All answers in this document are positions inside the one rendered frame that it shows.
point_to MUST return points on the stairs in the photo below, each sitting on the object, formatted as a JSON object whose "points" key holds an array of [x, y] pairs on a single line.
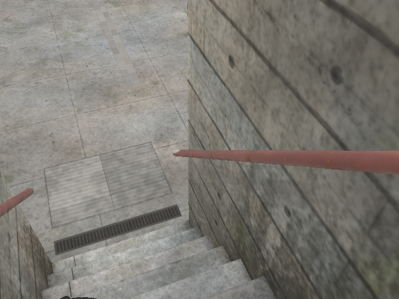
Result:
{"points": [[173, 262]]}

